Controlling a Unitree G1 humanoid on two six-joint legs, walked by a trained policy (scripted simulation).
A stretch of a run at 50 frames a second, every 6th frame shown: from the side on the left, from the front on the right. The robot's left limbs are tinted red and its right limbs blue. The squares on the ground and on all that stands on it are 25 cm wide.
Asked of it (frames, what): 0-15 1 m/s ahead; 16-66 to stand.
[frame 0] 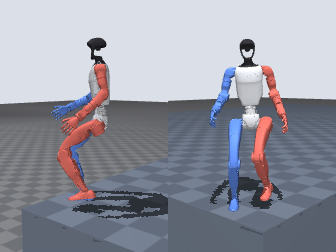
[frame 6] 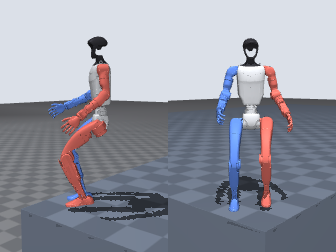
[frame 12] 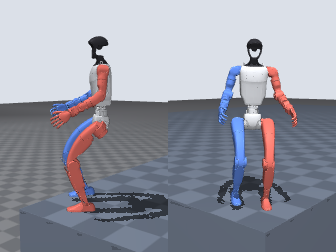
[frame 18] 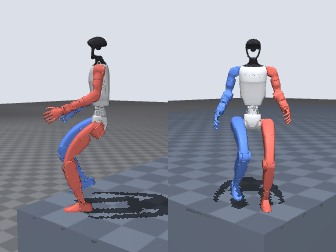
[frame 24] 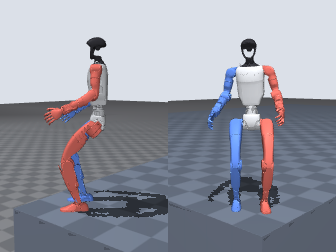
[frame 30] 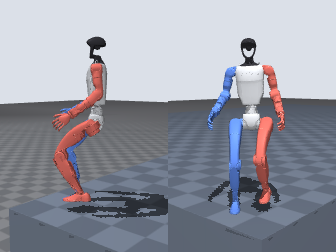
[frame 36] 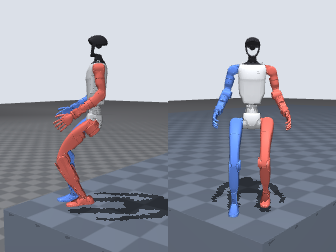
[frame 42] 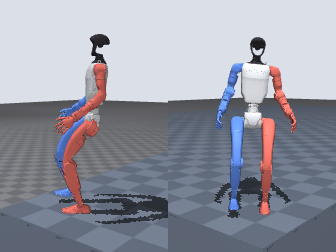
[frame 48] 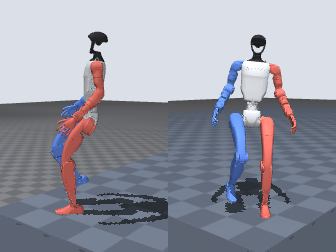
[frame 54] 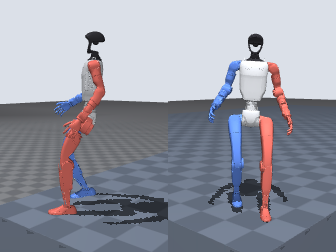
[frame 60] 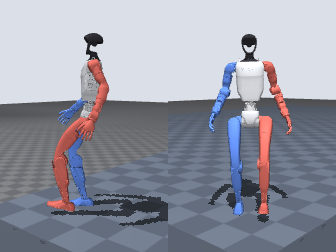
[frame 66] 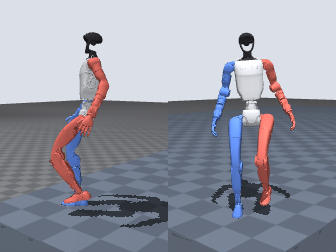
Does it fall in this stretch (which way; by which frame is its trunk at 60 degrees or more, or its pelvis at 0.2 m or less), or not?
no
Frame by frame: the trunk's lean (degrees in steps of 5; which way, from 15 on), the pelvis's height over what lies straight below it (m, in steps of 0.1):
0: 5, 0.7
6: 5, 0.7
12: 5, 0.7
18: 5, 0.7
24: 5, 0.7
30: 5, 0.7
36: 0, 0.7
42: 5, 0.7
48: 10, 0.8
54: 5, 0.8
60: 5, 0.8
66: 5, 0.8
